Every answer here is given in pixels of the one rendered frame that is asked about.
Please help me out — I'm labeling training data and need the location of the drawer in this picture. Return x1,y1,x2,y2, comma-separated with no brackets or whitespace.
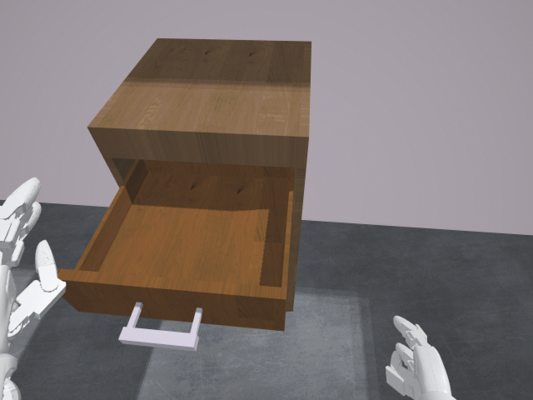
57,159,295,331

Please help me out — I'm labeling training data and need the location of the robot left forearm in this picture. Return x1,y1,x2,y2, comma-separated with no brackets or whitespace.
0,353,22,400

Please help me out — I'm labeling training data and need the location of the cabinet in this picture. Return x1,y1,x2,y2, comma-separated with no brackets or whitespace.
87,38,311,312

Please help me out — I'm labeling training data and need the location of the handle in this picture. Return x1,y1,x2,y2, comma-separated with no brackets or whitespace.
118,302,203,351

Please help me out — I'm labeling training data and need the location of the robot right hand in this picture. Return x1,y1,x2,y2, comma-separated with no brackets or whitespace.
386,316,451,400

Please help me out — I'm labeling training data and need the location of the robot left hand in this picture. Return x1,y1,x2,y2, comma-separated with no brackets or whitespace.
0,177,66,354

